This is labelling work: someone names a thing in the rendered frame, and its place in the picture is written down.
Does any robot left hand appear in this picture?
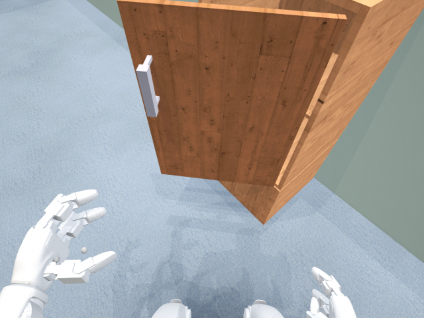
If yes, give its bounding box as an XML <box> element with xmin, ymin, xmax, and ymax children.
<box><xmin>11</xmin><ymin>189</ymin><xmax>117</xmax><ymax>291</ymax></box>

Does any robot left forearm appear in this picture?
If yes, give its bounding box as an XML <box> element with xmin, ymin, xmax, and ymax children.
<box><xmin>0</xmin><ymin>284</ymin><xmax>49</xmax><ymax>318</ymax></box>

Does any cupboard door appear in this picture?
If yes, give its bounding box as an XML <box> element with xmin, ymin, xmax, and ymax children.
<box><xmin>117</xmin><ymin>0</ymin><xmax>347</xmax><ymax>187</ymax></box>

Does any robot thigh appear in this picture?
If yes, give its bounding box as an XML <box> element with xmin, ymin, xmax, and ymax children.
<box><xmin>243</xmin><ymin>304</ymin><xmax>284</xmax><ymax>318</ymax></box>
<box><xmin>152</xmin><ymin>303</ymin><xmax>191</xmax><ymax>318</ymax></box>

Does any handle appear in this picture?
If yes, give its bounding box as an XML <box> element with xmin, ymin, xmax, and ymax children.
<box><xmin>136</xmin><ymin>55</ymin><xmax>160</xmax><ymax>117</ymax></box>

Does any left robot thigh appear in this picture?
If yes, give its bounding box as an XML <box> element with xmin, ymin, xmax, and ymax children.
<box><xmin>152</xmin><ymin>303</ymin><xmax>191</xmax><ymax>318</ymax></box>

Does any right robot thigh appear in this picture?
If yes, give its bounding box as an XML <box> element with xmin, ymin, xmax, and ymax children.
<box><xmin>243</xmin><ymin>304</ymin><xmax>284</xmax><ymax>318</ymax></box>

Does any robot right hand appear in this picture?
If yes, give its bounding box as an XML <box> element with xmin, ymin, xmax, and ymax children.
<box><xmin>306</xmin><ymin>267</ymin><xmax>356</xmax><ymax>318</ymax></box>

